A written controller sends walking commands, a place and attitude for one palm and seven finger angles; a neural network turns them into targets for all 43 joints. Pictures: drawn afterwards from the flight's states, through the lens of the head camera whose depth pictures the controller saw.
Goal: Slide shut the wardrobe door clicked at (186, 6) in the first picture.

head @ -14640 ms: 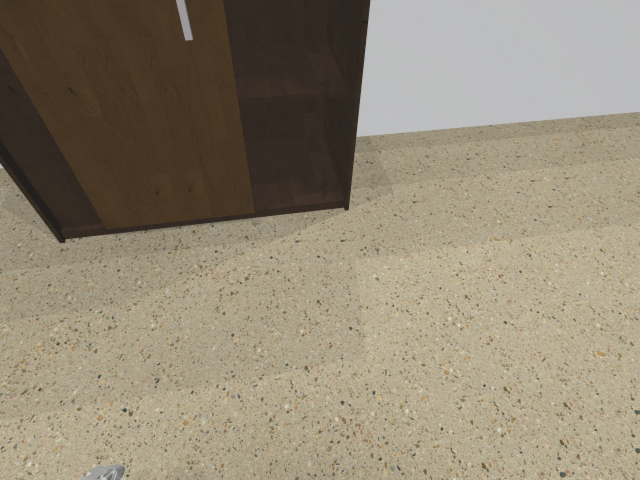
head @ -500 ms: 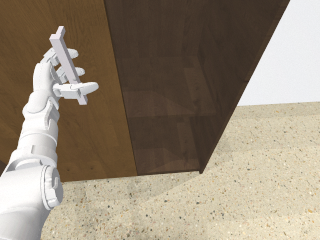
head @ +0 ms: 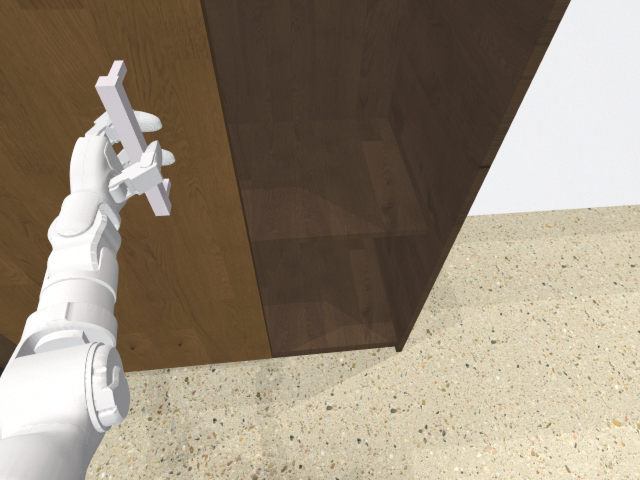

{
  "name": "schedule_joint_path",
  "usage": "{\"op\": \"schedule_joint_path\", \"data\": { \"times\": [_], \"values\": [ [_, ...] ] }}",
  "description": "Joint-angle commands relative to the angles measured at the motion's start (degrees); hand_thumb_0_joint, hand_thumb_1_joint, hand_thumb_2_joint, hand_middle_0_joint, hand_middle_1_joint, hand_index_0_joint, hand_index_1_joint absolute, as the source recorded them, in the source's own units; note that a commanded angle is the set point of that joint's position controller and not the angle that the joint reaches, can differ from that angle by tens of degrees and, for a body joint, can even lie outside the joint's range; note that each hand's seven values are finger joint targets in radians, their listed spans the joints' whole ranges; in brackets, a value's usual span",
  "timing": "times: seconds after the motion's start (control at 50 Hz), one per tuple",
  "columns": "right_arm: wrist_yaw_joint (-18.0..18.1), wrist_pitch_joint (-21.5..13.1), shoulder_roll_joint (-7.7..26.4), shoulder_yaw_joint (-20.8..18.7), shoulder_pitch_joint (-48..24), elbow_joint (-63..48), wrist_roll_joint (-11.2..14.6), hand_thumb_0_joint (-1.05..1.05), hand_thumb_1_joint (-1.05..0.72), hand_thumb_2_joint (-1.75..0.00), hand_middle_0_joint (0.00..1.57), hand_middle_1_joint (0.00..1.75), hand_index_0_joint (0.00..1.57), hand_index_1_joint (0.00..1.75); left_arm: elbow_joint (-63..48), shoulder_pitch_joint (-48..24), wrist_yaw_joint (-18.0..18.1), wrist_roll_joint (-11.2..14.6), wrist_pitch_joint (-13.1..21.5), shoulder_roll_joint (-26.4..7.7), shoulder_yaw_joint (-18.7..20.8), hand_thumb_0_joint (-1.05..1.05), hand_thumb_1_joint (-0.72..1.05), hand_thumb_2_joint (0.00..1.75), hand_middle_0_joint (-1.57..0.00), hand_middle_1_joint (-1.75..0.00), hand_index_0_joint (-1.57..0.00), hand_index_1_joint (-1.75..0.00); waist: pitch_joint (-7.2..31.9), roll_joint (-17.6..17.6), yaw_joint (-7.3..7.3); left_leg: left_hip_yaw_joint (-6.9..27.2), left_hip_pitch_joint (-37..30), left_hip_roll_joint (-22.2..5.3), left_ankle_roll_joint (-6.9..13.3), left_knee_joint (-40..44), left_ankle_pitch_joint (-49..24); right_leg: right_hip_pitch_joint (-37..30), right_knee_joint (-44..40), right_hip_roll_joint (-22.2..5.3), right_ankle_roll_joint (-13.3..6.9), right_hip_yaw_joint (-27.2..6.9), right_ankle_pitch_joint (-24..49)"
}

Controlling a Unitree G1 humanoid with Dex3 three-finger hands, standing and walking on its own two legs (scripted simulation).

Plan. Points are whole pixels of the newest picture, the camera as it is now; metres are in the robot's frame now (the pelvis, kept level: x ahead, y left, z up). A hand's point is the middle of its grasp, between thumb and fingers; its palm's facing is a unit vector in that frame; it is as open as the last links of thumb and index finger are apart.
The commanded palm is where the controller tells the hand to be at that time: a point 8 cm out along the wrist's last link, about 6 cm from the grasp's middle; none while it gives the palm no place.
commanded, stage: grip the handle and tug to test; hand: left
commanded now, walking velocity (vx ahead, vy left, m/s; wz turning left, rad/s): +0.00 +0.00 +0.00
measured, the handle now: (142, 146) +0.51 +0.21 +0.14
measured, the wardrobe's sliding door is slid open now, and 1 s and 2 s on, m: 0.40 0.40 0.40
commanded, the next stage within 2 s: tug the door sideways, standing still in 0.60 s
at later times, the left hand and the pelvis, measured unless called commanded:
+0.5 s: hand (153, 169) +0.46 +0.19 +0.15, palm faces +0.07 -1.00 +0.01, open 5.5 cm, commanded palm +0.41 +0.24 +0.15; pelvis +0.01 +0.00 +0.01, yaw -2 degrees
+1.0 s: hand (154, 168) +0.46 +0.19 +0.15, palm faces +0.14 -0.99 +0.01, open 5.7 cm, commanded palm +0.44 +0.20 +0.15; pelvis +0.03 +0.00 +0.01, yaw +3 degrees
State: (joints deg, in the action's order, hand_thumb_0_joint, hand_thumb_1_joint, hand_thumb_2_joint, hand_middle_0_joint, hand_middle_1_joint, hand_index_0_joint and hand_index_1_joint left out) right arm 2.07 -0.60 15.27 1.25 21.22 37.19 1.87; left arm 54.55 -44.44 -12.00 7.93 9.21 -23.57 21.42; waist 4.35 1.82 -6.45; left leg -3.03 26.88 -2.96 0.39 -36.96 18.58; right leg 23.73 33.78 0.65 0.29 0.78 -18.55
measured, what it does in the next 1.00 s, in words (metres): stands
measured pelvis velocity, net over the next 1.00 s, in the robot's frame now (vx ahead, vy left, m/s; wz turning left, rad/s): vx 0.03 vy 0.00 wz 0.05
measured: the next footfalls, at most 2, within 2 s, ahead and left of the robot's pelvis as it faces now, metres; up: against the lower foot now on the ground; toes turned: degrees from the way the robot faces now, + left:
none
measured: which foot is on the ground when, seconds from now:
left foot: down 0.00-1.00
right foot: down 0.00-1.00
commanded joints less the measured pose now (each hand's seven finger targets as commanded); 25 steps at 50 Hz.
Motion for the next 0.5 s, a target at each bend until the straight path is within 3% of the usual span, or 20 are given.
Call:
{"op": "schedule_joint_path", "data": {
  "times": [0.0,0.04,0.08,0.1,0.16,0.18,0.26,0.28,0.34,0.38,0.42,0.44,0.48],
  "values": [
    [0.88,-1.64,8.69,-3.31,2.86,-5.96,0.30,0.00,-0.90,-0.90,0.20,0.30,0.20,0.30,-14.26,-23.67,1.33,0.81,3.95,-20.18,5.21,0.00,0.90,0.90,-0.45,-1.40,-0.45,-1.40,19.83,0.80,2.34,1.70,-11.79,2.34,1.84,2.58,-20.36,-7.81,-2.49,1.46,-0.91,0.45,24.76],
    [1.12,-1.26,8.92,-3.30,2.89,-6.03,0.29,0.00,-0.90,-0.90,0.20,0.30,0.20,0.30,-13.81,-22.59,1.20,0.91,3.83,-21.98,6.46,0.00,0.90,0.90,-0.45,-1.40,-0.45,-1.40,19.09,-0.82,2.49,1.42,-10.50,2.34,1.99,2.65,-20.22,-9.11,-2.49,1.36,-0.85,0.30,25.75],
    [1.05,-1.32,8.62,-3.33,2.65,-6.56,0.40,0.00,-0.90,-0.90,0.20,0.30,0.20,0.30,-15.18,-21.69,0.88,0.79,3.74,-21.50,6.33,0.00,0.90,0.90,-0.45,-1.40,-0.45,-1.40,20.61,1.77,3.05,1.28,-11.70,2.43,1.81,2.69,-21.49,-9.40,-2.26,1.30,-0.95,0.17,26.77],
    [1.03,-1.30,8.50,-3.31,2.40,-6.66,0.45,0.00,-0.90,-0.90,0.20,0.30,0.20,0.30,-16.10,-22.35,0.81,0.91,3.75,-20.32,5.24,0.00,0.90,0.90,-0.45,-1.40,-0.45,-1.40,20.19,2.40,2.55,1.34,-12.38,2.36,1.71,2.83,-21.58,-8.69,-2.46,1.32,-0.96,0.36,26.29],
    [1.14,-1.14,8.77,-3.32,2.53,-6.71,0.45,0.00,-0.90,-0.90,0.20,0.30,0.20,0.30,-16.00,-21.70,0.98,0.97,3.63,-21.64,6.30,0.00,0.90,0.90,-0.45,-1.40,-0.45,-1.40,19.57,1.24,2.69,1.50,-11.70,2.18,1.73,3.07,-21.37,-8.89,-2.47,1.36,-1.00,0.42,26.01],
    [1.09,-1.18,8.48,-3.43,2.29,-6.76,0.48,0.00,-0.90,-0.90,0.20,0.30,0.20,0.30,-16.34,-22.14,1.00,1.03,3.62,-19.10,4.45,0.00,0.90,0.90,-0.45,-1.40,-0.45,-1.40,19.51,1.31,2.23,1.43,-12.67,2.17,1.75,3.06,-21.61,-8.26,-2.69,1.50,-0.93,0.43,25.86],
    [0.91,-1.37,8.55,-3.74,2.01,-7.09,0.49,0.00,-0.90,-0.90,0.20,0.30,0.20,0.30,-19.11,-19.11,1.39,1.15,3.39,-18.73,4.75,0.00,0.90,0.90,-0.45,-1.40,-0.45,-1.40,21.41,1.93,3.19,1.51,-14.24,2.10,1.64,3.26,-23.35,-9.32,-2.60,1.50,-1.12,0.51,26.58],
    [0.80,-1.45,8.30,-3.71,1.62,-7.29,0.55,0.00,-0.90,-0.90,0.20,0.30,0.20,0.30,-19.64,-18.29,1.37,1.53,3.10,-16.24,3.20,0.00,0.90,0.90,-0.45,-1.40,-0.45,-1.40,20.80,2.31,3.01,1.37,-14.68,2.10,1.61,3.34,-23.64,-9.01,-2.88,1.56,-1.11,0.56,26.71],
    [0.77,-1.22,8.53,-4.01,1.64,-7.56,0.45,0.00,-0.90,-0.90,0.20,0.30,0.20,0.30,-22.17,-13.34,1.43,1.94,2.55,-18.40,5.65,0.00,0.90,0.90,-0.45,-1.40,-0.45,-1.40,21.92,0.50,4.33,1.16,-14.39,2.05,1.74,3.35,-26.67,-12.14,-2.55,1.52,-1.21,0.46,30.18],
    [0.49,-1.32,7.81,-3.93,0.55,-8.24,0.66,0.00,-0.90,-0.90,0.20,0.30,0.20,0.30,-26.52,-12.81,1.27,2.00,2.14,-14.72,2.60,0.00,0.90,0.90,-0.45,-1.40,-0.45,-1.40,22.26,4.40,4.21,1.12,-16.85,1.93,1.47,3.56,-29.38,-11.47,-2.67,1.47,-1.26,0.59,31.05],
    [0.42,-1.44,8.12,-4.20,0.56,-8.19,0.58,0.00,-0.90,-0.90,0.20,0.30,0.20,0.30,-26.90,-8.66,1.64,2.75,1.18,-15.62,4.56,0.00,0.90,0.90,-0.45,-1.40,-0.45,-1.40,21.86,1.10,4.86,1.20,-16.65,1.72,1.51,3.82,-30.38,-12.68,-2.91,1.60,-1.20,0.85,32.35],
    [0.41,-1.32,8.14,-4.20,0.33,-8.47,0.54,0.00,-0.90,-0.90,0.20,0.30,0.20,0.30,-28.78,-6.72,1.64,2.90,1.07,-16.11,4.97,0.00,0.90,0.90,-0.45,-1.40,-0.45,-1.40,21.88,1.05,5.46,1.06,-16.39,1.74,1.66,3.89,-32.05,-14.20,-2.81,1.51,-1.28,0.80,33.95],
    [0.29,-1.48,7.49,-4.15,-0.87,-9.37,0.84,0.00,-0.90,-0.90,0.20,0.30,0.20,0.30,-32.75,-4.32,1.39,3.04,0.19,-13.30,2.92,0.00,0.90,0.90,-0.45,-1.40,-0.45,-1.40,22.17,4.22,5.53,0.86,-18.34,1.61,1.46,4.19,-34.74,-13.99,-3.06,1.31,-1.12,0.72,34.89]
  ]
}}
